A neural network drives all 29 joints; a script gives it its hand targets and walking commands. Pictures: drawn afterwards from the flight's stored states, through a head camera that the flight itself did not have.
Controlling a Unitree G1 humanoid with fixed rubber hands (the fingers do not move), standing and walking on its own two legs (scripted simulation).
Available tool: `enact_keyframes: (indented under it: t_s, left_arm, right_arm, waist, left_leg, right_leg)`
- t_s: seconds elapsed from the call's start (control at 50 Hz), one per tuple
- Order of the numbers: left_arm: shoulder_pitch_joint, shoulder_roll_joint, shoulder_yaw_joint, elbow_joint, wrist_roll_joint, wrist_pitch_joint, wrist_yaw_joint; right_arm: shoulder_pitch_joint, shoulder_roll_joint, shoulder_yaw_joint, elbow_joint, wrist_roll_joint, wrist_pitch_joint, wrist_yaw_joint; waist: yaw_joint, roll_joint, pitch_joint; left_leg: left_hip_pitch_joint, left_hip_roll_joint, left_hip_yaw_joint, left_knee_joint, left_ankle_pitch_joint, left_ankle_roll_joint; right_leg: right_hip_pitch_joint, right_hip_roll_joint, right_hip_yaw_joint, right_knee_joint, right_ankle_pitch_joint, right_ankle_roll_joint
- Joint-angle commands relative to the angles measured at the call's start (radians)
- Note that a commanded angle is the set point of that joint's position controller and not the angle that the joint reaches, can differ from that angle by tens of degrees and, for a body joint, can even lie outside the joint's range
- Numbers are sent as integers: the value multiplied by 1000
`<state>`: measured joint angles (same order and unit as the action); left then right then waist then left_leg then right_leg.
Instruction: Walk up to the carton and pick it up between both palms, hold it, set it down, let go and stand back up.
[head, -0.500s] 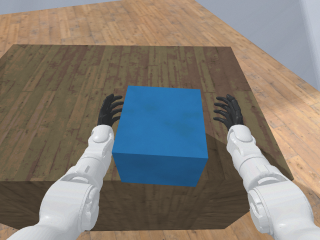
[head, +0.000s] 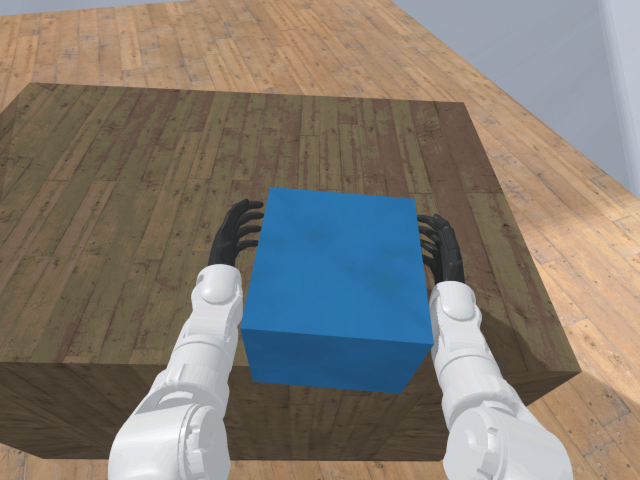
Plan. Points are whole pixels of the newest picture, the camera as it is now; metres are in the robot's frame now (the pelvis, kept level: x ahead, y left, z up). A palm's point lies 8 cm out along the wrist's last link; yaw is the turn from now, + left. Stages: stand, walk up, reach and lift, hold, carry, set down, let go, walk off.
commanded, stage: reach and lift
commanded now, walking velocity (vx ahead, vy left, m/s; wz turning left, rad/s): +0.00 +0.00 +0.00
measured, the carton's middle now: (334, 289) +0.37 +0.01 +0.02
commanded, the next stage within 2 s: none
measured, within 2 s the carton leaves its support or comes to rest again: leaves its support in 1.40 s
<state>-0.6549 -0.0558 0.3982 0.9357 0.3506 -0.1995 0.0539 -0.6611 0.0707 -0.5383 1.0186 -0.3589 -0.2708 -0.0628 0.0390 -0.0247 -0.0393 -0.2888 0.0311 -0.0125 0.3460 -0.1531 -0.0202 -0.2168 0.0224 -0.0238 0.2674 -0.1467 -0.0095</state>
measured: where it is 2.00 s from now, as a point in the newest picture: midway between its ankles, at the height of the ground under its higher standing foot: outside the picture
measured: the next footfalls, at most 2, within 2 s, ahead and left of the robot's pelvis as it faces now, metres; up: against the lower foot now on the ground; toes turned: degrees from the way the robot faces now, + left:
none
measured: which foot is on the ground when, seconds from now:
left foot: down 0.00-1.00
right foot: down 0.00-1.00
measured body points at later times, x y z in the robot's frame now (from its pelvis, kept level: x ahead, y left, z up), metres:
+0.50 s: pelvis +0.01 +0.00 +0.00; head +0.03 +0.01 +0.45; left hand +0.39 +0.16 +0.05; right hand +0.40 -0.14 +0.05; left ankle +0.01 +0.13 -0.75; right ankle -0.01 -0.11 -0.75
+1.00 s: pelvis +0.01 +0.00 +0.00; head +0.03 +0.01 +0.45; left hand +0.39 +0.16 +0.05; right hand +0.40 -0.14 +0.05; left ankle +0.01 +0.12 -0.75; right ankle -0.01 -0.11 -0.75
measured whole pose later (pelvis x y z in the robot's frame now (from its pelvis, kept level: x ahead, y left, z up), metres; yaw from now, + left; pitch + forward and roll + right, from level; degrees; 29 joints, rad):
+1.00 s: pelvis +0.01 +0.00 +0.00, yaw +1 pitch +5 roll -1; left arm -0.61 -0.05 0.36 0.90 0.31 -0.19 0.05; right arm -0.61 0.07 -0.45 1.00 -0.28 -0.29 -0.10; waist 0.03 -0.02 -0.05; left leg -0.26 0.04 0.01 0.32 -0.15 -0.02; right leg -0.18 0.02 -0.05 0.24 -0.15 -0.01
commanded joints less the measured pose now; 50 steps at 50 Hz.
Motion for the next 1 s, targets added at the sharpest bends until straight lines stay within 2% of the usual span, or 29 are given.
enact_keyframes:
  t_s: [0.0,0.08,0.1,0.14,0.24,0.36,0.44,0.5,0.54,0.6,0.68,0.72,0.78,0.98]
  left_arm:
    - [-405,-483,-212,-90,42,2,-89]
    - [-381,-489,-229,-120,37,19,-86]
    - [-416,-495,-248,-137,16,10,-92]
    - [-421,-510,-274,-123,7,2,-95]
    - [-412,-513,-280,-109,-7,0,-102]
    - [-397,-523,-288,-116,-14,7,-115]
    - [-412,-524,-299,-124,-17,-1,-115]
    - [-400,-520,-286,-105,-12,1,-120]
    - [-407,-530,-297,-116,-14,-4,-116]
    - [-410,-530,-294,-109,-10,1,-117]
    - [-412,-534,-304,-102,-18,-8,-115]
    - [-410,-536,-301,-88,-13,-5,-115]
    - [-405,-545,-303,-88,-8,-9,-107]
    - [-416,-540,-302,-71,-12,-11,-110]
  right_arm:
    - [-499,442,284,-68,-55,-81,134]
    - [-484,440,302,-73,-39,-85,130]
    - [-477,497,333,-106,-30,-91,127]
    - [-481,505,345,-100,-29,-93,127]
    - [-483,520,384,-117,-14,-90,122]
    - [-459,531,421,-128,-2,-83,118]
    - [-461,532,425,-124,0,-91,114]
    - [-457,539,433,-128,1,-91,110]
    - [-467,538,435,-136,4,-99,112]
    - [-467,537,428,-131,-1,-96,109]
    - [-469,543,435,-124,0,-106,104]
    - [-472,538,432,-108,1,-105,103]
    - [-467,539,433,-102,7,-109,105]
    - [-461,549,429,-87,4,-108,92]
  waist:
    - [1,27,-440]
    - [3,29,-427]
    - [-2,51,-472]
    - [-9,68,-475]
    - [0,32,-445]
    - [1,24,-441]
    - [-7,29,-451]
    - [0,20,-438]
    - [5,32,-466]
    - [-1,28,-446]
    - [-6,27,-458]
    - [-6,30,-445]
    - [0,47,-455]
    - [-10,34,-436]
  left_leg:
    - [199,-22,118,6,400,-50]
    - [213,-23,121,8,417,-48]
    - [215,-22,120,19,412,-46]
    - [208,-19,116,19,395,-48]
    - [177,-18,115,9,384,-37]
    - [166,-21,112,2,388,-32]
    - [153,-21,110,1,387,-35]
    - [134,-23,112,-10,349,-25]
    - [142,-20,109,-8,368,-31]
    - [144,-22,110,-13,342,-28]
    - [148,-21,106,-3,372,-29]
    - [133,-21,105,-13,344,-29]
    - [154,-17,100,-9,370,-33]
    - [129,-23,102,-19,324,-26]
  right_leg:
    - [219,16,-59,27,327,19]
    - [220,16,-61,23,334,19]
    - [238,8,-54,37,340,21]
    - [224,7,-54,38,327,15]
    - [261,6,-48,45,359,21]
    - [290,-1,-39,45,410,26]
    - [295,-2,-42,53,434,28]
    - [308,-10,-36,46,424,30]
    - [297,-5,-42,49,423,27]
    - [287,-5,-42,39,390,27]
    - [285,-4,-43,41,428,27]
    - [287,-5,-43,39,405,25]
    - [267,-1,-48,38,405,19]
    - [262,-4,-46,28,384,24]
